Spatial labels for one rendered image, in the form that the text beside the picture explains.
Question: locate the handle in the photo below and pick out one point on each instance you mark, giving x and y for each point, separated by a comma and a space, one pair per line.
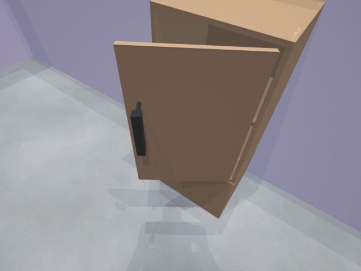
138, 130

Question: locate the cupboard door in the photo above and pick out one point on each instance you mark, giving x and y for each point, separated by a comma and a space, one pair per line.
198, 103

